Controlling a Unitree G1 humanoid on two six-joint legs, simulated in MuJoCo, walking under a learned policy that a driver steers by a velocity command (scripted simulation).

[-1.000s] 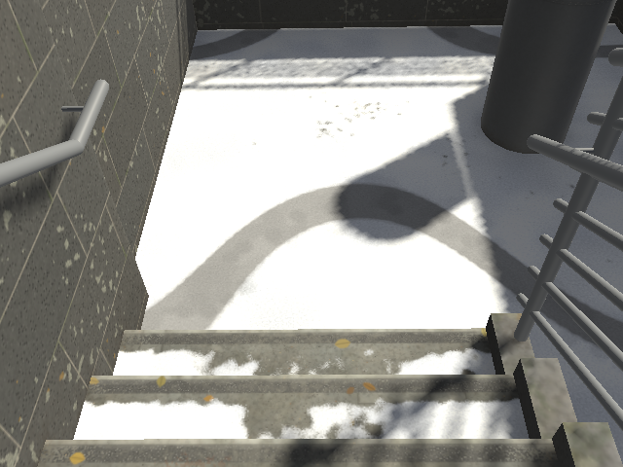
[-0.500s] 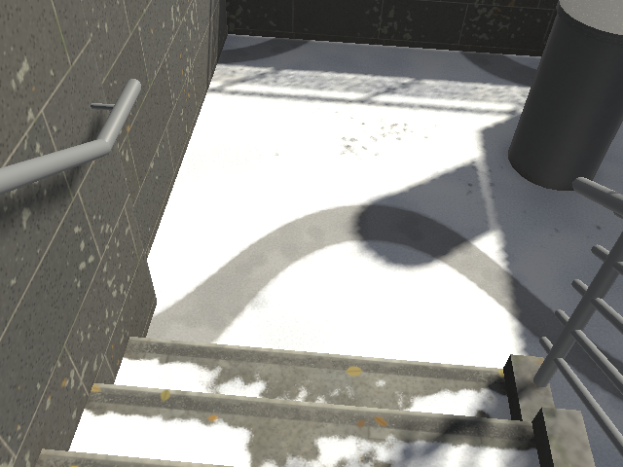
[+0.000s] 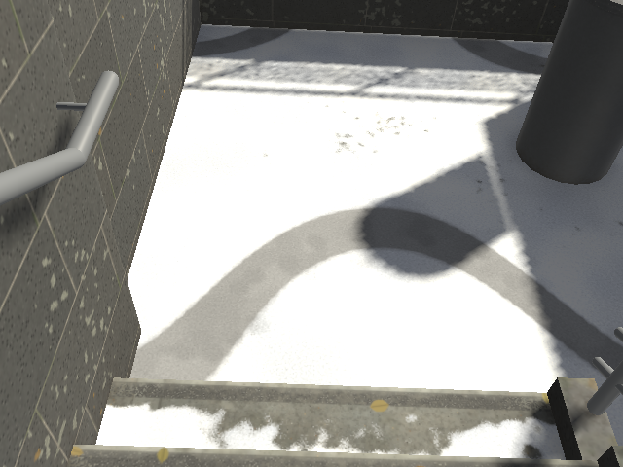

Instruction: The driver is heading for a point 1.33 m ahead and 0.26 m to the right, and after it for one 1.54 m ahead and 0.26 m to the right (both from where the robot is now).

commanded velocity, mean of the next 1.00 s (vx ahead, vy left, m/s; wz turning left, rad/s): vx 0.50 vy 0.00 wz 0.00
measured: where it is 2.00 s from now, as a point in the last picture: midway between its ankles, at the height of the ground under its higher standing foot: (269, 382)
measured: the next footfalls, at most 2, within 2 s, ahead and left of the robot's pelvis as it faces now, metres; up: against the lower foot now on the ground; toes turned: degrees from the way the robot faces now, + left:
right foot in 0.32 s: +0.31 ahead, -0.06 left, -0.18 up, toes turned -2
left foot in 0.82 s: +0.61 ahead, +0.13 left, -0.35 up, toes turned +3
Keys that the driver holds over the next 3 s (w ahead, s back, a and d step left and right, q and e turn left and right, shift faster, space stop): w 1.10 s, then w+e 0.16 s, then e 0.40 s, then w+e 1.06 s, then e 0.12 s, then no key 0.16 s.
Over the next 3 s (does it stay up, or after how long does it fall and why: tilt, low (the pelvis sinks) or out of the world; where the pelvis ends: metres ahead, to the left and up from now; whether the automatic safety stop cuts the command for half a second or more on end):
stays up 1.46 -0.07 -0.68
